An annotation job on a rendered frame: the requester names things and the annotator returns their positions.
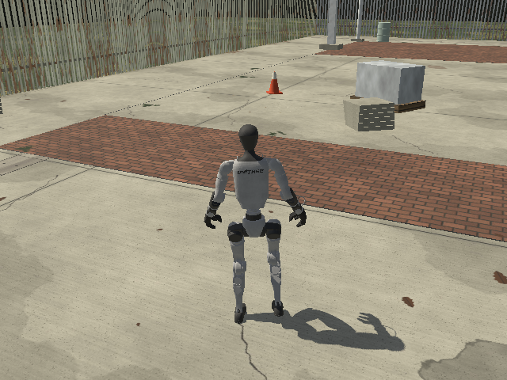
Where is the left robot foot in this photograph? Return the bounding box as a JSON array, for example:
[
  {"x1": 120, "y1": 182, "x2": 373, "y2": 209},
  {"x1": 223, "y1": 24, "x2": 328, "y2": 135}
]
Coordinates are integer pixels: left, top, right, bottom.
[{"x1": 234, "y1": 303, "x2": 246, "y2": 324}]

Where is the robot foot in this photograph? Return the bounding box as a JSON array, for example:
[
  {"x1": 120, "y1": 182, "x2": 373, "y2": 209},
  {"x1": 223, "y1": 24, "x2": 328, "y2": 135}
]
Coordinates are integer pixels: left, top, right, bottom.
[
  {"x1": 272, "y1": 300, "x2": 284, "y2": 317},
  {"x1": 234, "y1": 303, "x2": 246, "y2": 324}
]

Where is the robot left hand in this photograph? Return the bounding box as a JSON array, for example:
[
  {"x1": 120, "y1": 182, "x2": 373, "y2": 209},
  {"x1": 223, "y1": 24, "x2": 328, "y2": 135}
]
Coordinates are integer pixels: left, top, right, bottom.
[{"x1": 204, "y1": 214, "x2": 222, "y2": 229}]

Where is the right robot foot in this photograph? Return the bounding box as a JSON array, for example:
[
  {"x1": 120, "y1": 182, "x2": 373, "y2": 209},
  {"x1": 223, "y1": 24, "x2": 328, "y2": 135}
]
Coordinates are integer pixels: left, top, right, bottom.
[{"x1": 272, "y1": 300, "x2": 284, "y2": 317}]

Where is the right robot upper arm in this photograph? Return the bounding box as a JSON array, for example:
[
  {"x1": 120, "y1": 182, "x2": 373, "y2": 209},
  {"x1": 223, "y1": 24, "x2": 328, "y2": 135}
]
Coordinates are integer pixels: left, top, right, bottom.
[{"x1": 266, "y1": 158, "x2": 293, "y2": 200}]

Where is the left robot forearm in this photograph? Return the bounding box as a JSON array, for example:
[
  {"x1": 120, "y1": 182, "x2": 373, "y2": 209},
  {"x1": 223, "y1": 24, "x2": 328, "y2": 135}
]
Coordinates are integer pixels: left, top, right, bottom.
[{"x1": 206, "y1": 191, "x2": 221, "y2": 217}]

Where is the left robot upper arm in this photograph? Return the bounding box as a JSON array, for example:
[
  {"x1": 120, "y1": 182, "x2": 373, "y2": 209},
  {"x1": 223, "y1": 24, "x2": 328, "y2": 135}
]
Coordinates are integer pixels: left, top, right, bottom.
[{"x1": 213, "y1": 160, "x2": 234, "y2": 203}]

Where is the right robot forearm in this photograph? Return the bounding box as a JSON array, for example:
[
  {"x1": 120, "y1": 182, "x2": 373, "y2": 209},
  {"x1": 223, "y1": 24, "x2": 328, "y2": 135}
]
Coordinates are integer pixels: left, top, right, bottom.
[{"x1": 286, "y1": 188, "x2": 303, "y2": 215}]

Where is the robot right hand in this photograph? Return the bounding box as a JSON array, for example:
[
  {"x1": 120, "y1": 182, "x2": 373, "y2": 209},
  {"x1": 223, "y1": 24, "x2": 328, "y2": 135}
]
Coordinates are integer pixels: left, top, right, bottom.
[{"x1": 289, "y1": 209, "x2": 307, "y2": 227}]

